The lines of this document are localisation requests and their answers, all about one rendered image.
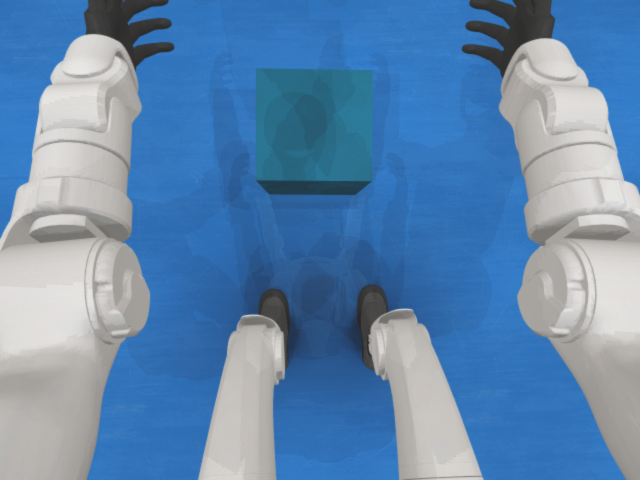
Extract right robot forearm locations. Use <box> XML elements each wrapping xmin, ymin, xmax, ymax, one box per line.
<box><xmin>499</xmin><ymin>38</ymin><xmax>640</xmax><ymax>246</ymax></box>

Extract robot right upper arm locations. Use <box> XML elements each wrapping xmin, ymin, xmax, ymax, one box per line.
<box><xmin>517</xmin><ymin>238</ymin><xmax>640</xmax><ymax>480</ymax></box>

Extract left robot thigh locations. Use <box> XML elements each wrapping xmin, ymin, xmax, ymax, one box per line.
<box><xmin>198</xmin><ymin>324</ymin><xmax>285</xmax><ymax>480</ymax></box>

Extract carton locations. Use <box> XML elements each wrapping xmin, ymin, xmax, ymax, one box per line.
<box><xmin>256</xmin><ymin>68</ymin><xmax>373</xmax><ymax>195</ymax></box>

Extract robot right hand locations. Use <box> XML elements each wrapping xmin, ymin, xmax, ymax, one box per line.
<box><xmin>462</xmin><ymin>0</ymin><xmax>555</xmax><ymax>78</ymax></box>

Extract left robot forearm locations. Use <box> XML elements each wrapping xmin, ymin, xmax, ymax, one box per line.
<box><xmin>0</xmin><ymin>34</ymin><xmax>142</xmax><ymax>252</ymax></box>

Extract robot right shin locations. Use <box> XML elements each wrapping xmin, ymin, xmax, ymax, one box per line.
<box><xmin>368</xmin><ymin>309</ymin><xmax>431</xmax><ymax>363</ymax></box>

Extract robot left hand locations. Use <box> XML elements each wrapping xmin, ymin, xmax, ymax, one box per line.
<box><xmin>84</xmin><ymin>0</ymin><xmax>174</xmax><ymax>72</ymax></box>

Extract robot left upper arm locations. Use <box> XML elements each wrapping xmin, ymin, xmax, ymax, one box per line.
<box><xmin>0</xmin><ymin>237</ymin><xmax>150</xmax><ymax>480</ymax></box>

